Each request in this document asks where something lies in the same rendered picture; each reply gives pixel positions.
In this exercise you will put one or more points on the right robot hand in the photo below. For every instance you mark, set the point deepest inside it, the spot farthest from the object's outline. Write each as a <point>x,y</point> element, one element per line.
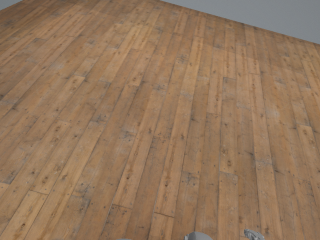
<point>252,235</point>

